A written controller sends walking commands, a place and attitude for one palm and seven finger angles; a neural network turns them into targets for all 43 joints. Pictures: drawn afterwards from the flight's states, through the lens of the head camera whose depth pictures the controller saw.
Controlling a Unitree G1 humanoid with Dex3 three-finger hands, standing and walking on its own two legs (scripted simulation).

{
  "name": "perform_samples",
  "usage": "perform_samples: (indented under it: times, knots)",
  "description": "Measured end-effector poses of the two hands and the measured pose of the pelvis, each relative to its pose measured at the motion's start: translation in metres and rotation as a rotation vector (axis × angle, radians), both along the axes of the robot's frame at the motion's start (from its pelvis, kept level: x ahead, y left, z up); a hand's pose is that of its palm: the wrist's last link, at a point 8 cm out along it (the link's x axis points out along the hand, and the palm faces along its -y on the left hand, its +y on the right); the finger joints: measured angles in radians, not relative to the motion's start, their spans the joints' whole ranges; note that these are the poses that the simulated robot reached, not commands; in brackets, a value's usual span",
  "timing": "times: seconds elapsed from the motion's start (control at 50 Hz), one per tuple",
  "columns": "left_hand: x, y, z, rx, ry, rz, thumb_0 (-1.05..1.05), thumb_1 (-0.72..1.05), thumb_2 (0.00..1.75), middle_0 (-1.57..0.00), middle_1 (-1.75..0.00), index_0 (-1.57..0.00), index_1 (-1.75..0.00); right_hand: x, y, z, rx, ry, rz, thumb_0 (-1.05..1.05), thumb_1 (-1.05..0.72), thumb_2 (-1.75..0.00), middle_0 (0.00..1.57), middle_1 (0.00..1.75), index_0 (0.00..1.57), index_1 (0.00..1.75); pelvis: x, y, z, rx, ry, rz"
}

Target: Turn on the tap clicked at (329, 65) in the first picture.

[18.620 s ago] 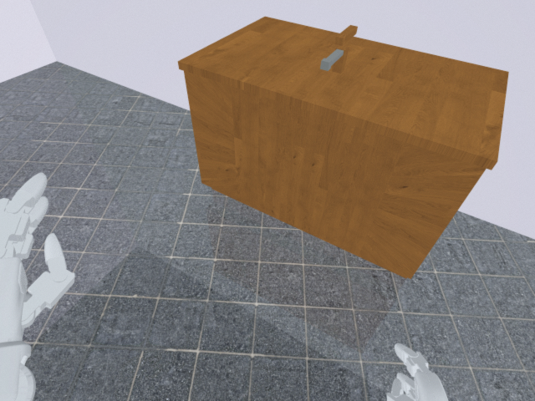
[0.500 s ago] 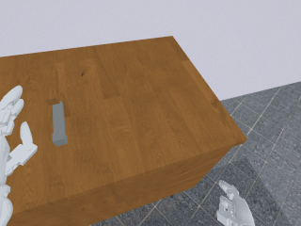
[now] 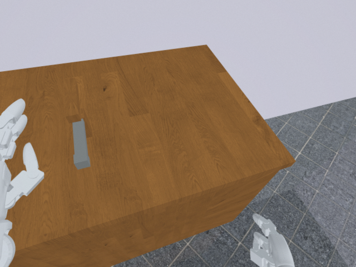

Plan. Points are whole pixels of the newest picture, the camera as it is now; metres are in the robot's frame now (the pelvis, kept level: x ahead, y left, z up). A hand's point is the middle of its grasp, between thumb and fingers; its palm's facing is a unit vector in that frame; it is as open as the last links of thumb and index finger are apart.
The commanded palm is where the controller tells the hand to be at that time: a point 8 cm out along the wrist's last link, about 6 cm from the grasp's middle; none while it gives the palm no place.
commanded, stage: come to a stop and stand still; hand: left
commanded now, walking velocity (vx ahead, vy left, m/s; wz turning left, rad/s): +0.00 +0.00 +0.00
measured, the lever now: (82, 160) +0.32 +0.25 +0.03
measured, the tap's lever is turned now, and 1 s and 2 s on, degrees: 0 0 0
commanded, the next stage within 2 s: look again from close up in 0.14 s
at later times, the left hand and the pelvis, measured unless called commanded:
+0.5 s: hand (53, 184) +0.21 +0.22 +0.15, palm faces +0.36 -0.85 -0.38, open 7.4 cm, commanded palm +0.15 +0.26 +0.17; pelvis -0.01 -0.02 +0.00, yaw +0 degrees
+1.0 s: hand (74, 179) +0.22 +0.19 +0.16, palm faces +0.33 -0.88 -0.36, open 7.4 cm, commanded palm +0.16 +0.23 +0.17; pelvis +0.00 -0.05 +0.00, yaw -1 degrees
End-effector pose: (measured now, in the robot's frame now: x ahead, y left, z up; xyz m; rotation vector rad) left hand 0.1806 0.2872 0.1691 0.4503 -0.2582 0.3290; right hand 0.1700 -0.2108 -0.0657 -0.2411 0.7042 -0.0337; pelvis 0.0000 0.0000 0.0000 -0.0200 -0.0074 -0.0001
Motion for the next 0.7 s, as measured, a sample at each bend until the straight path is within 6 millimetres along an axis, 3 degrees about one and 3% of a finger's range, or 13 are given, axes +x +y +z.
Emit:
perform_samples:
  times: [0.3, 0.7]
  knots:
    - [-0.010, -0.019, 0.000, -0.007, 0.022, -0.008, 0.02, 0.89, 0.90, -0.21, -0.30, -0.21, -0.30, -0.016, -0.033, 0.001, -0.017, -0.018, -0.060, 0.01, -0.91, -0.90, 0.20, 0.30, 0.20, 0.29, -0.006, -0.014, 0.001, -0.001, -0.012, 0.000]
    - [-0.010, -0.034, 0.001, -0.029, 0.037, 0.007, 0.02, 0.89, 0.90, -0.21, -0.30, -0.21, -0.30, -0.008, -0.040, 0.000, 0.003, -0.025, -0.048, 0.01, -0.91, -0.90, 0.20, 0.30, 0.20, 0.29, -0.005, -0.028, 0.002, 0.002, -0.014, -0.004]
